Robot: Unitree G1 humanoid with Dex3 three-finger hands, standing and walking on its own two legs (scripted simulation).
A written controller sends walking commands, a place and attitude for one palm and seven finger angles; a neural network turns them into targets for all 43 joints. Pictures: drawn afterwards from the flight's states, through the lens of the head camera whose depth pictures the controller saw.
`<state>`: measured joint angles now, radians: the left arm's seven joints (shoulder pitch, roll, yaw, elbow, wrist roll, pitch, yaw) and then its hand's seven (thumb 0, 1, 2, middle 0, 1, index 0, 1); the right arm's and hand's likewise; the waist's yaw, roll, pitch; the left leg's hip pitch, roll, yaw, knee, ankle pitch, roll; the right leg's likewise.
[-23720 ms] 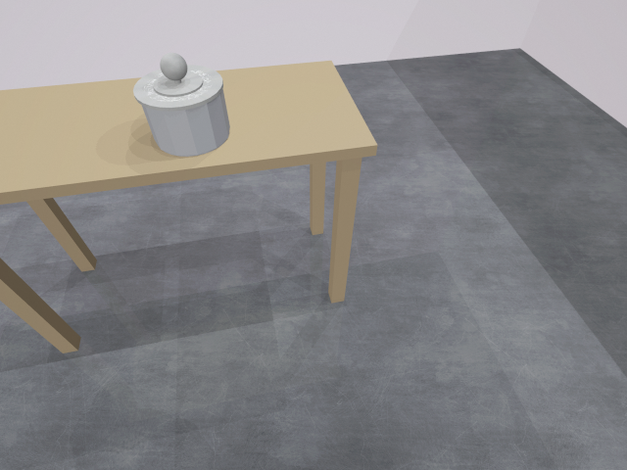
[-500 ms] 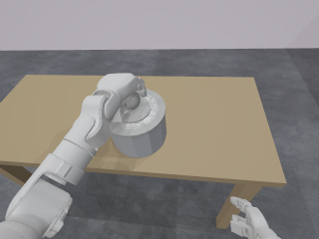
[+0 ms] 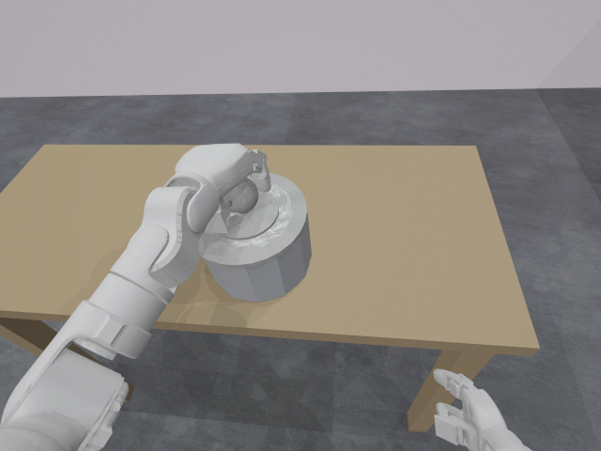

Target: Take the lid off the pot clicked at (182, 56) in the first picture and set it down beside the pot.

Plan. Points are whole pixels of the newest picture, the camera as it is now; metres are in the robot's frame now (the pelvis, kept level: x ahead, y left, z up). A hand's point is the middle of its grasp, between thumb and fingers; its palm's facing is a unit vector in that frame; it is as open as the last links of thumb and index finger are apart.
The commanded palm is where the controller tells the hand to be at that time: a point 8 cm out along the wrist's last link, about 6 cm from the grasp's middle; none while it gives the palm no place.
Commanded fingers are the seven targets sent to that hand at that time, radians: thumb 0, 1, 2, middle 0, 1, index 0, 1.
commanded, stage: close the fingers and squeeze the knob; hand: left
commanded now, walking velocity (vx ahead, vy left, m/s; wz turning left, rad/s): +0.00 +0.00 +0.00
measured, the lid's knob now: (239, 194) +0.43 +0.11 +0.11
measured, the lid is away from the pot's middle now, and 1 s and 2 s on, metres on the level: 0.01 0.01 0.02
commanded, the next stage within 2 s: lift the lid straight up in 0.48 s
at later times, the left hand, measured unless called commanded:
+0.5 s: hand (229, 206) +0.39 +0.12 +0.13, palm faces -0.22 -0.07 -0.97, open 8.2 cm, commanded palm +0.37 +0.12 +0.20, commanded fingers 0.00 0.51 1.15 -0.85 -0.87 -0.85 -0.87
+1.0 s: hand (224, 195) +0.40 +0.12 +0.15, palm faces -0.23 -0.06 -0.97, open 8.2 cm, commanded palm +0.38 +0.13 +0.23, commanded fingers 0.00 0.53 1.15 -0.86 -0.86 -0.85 -0.88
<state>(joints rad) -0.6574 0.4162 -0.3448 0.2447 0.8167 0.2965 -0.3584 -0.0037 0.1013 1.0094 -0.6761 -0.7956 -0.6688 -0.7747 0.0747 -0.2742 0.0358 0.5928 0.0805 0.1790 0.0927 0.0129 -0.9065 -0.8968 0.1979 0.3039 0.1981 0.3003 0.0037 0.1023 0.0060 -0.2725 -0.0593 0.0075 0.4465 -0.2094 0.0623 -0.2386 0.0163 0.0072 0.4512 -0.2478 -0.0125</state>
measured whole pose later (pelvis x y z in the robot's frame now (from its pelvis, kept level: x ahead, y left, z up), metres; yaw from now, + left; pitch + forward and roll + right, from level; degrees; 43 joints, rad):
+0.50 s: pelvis +0.00 +0.00 +0.00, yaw +0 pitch +2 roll +0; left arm -0.65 0.41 -0.37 0.23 0.82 0.31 -0.35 0.02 0.13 1.00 -0.66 -0.77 -0.65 -0.77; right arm 0.06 -0.27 0.04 0.60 0.08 0.19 0.10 0.01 -0.91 -0.90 0.20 0.30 0.20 0.30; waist 0.01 0.11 0.01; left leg -0.28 -0.06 0.00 0.45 -0.21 0.06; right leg -0.24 0.01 0.00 0.45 -0.25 -0.01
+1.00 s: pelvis +0.00 +0.00 +0.00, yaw +0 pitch +2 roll +0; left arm -0.71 0.44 -0.38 0.23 0.80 0.32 -0.40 0.01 0.12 0.97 -0.69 -0.76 -0.67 -0.77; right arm 0.05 -0.27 0.04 0.62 0.08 0.16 0.09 0.01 -0.91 -0.90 0.20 0.30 0.20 0.30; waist 0.02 0.11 0.02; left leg -0.26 -0.06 0.00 0.43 -0.20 0.06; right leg -0.22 0.02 0.00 0.44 -0.24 -0.01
